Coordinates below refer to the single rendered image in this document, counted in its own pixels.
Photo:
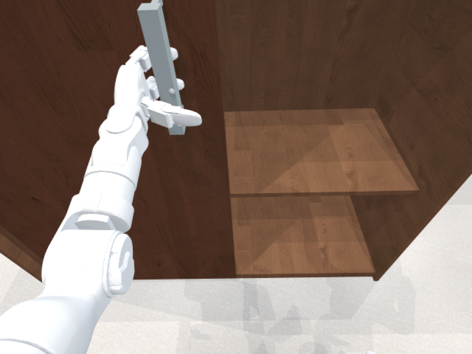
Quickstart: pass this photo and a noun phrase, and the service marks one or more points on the handle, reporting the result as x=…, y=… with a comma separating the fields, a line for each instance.
x=155, y=33

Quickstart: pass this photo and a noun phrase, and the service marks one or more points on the left robot forearm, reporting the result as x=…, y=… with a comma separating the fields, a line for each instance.
x=106, y=196

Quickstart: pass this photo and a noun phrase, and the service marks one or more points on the wardrobe door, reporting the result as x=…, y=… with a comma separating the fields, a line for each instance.
x=19, y=244
x=59, y=61

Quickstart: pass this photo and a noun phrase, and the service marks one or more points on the left robot upper arm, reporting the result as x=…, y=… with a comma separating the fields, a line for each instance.
x=84, y=270

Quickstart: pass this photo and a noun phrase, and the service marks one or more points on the robot left hand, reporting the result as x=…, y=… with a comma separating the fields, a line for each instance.
x=132, y=87

